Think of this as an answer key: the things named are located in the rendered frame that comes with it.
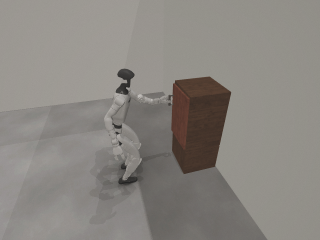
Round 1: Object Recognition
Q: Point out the handle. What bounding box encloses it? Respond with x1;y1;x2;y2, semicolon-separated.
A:
168;95;175;106

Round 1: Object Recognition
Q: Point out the robot left upper arm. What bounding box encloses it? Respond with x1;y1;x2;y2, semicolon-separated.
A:
126;87;145;103

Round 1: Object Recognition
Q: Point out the humanoid robot torso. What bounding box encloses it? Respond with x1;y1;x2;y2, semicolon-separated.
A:
112;89;131;135

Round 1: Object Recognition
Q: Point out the robot left shin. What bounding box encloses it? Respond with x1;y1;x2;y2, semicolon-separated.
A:
125;143;141;166

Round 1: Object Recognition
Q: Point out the robot left hand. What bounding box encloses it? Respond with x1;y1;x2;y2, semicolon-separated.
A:
160;95;173;105

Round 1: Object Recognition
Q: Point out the right robot forearm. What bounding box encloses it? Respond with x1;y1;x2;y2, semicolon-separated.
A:
105;118;120;147

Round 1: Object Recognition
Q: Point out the cupboard door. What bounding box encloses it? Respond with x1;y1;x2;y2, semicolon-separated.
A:
171;83;190;150

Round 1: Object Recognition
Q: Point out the robot right hand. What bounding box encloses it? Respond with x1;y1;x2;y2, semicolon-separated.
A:
113;145;126;162

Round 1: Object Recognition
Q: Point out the robot right upper arm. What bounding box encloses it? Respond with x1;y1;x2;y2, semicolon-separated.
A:
104;94;126;123

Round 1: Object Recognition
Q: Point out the left robot forearm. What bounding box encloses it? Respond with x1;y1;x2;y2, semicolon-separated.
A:
143;96;161;105

